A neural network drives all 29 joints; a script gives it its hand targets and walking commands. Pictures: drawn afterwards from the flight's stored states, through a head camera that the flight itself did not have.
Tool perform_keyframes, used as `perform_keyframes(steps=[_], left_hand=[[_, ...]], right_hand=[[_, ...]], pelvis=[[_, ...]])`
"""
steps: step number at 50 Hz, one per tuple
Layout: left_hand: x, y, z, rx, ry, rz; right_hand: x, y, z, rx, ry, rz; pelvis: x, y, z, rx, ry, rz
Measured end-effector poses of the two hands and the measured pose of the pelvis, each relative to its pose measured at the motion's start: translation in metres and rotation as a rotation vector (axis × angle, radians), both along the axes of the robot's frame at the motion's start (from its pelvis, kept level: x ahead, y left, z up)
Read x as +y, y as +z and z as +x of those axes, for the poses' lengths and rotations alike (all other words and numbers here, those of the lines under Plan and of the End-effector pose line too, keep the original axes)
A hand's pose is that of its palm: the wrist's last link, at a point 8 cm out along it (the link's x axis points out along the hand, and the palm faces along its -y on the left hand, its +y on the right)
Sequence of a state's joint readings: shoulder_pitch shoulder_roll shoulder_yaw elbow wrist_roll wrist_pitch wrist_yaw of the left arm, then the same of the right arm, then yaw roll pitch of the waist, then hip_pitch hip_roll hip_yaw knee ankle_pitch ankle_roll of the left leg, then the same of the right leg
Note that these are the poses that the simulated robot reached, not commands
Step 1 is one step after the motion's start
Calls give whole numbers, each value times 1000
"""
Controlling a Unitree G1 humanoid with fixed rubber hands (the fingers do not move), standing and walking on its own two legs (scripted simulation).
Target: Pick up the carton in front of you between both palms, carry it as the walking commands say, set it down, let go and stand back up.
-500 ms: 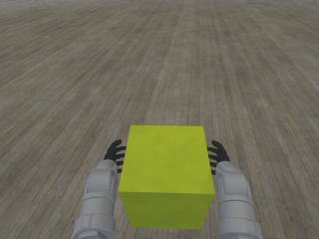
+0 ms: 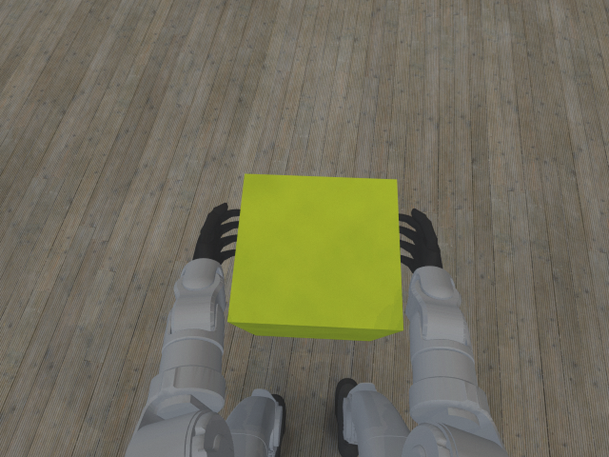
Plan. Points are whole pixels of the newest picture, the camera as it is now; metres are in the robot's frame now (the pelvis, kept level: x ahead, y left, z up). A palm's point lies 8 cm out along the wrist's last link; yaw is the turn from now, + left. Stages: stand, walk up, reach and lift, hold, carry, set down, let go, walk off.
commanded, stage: set down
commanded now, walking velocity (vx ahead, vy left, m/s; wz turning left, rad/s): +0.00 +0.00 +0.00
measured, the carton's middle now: (315, 268) +0.37 +0.00 -0.13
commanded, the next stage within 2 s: none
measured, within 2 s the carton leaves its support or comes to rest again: neither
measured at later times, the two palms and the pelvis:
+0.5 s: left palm (232, 255) +0.41 +0.16 -0.20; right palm (395, 261) +0.40 -0.14 -0.20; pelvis -0.04 +0.01 -0.13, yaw +1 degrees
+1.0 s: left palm (245, 258) +0.45 +0.16 -0.36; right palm (376, 266) +0.44 -0.14 -0.37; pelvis -0.06 +0.00 -0.26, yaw +1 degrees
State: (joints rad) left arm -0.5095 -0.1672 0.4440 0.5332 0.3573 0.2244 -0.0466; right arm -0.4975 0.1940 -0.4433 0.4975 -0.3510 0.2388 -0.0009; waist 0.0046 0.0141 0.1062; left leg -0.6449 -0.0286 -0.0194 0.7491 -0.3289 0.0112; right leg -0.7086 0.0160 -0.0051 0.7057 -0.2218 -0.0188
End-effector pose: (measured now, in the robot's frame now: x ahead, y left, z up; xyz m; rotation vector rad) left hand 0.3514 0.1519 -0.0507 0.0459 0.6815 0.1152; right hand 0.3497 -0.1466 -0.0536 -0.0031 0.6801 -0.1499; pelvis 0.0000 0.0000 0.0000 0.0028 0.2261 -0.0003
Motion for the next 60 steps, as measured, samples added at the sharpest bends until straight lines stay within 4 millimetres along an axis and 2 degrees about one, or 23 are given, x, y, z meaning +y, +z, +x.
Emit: perform_keyframes(steps=[6,20,30,43,60], left_hand=[[4,-54,11,-40,11,-19],[5,-120,45,-43,36,-56],[4,-182,65,-20,27,-43],[7,-269,90,-10,9,-39],[9,-376,120,16,-25,-24]], right_hand=[[4,-54,9,-42,-15,9],[5,-118,45,-45,-28,28],[4,-182,64,-22,-28,31],[7,-270,83,-13,-42,33],[9,-377,107,13,-46,13]], pelvis=[[6,-31,-10,185,8,0],[10,-108,-32,387,12,1],[6,-161,-42,495,12,5],[1,-229,-52,578,18,1],[4,-299,-62,591,24,-13]])
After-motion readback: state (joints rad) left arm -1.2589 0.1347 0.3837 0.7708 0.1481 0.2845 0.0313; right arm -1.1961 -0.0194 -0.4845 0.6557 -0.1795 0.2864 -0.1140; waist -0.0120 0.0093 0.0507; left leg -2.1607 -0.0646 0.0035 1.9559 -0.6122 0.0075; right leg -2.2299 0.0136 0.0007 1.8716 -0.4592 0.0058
